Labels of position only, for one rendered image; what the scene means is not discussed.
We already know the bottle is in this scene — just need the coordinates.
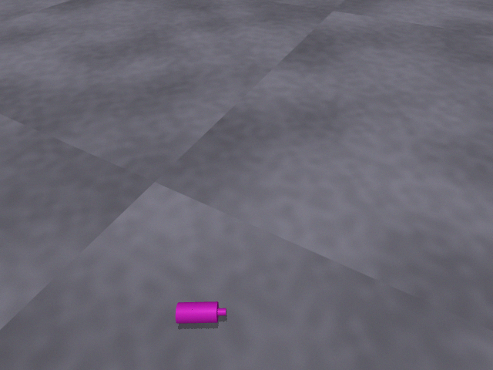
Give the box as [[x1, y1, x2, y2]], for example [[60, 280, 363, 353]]
[[176, 301, 226, 324]]

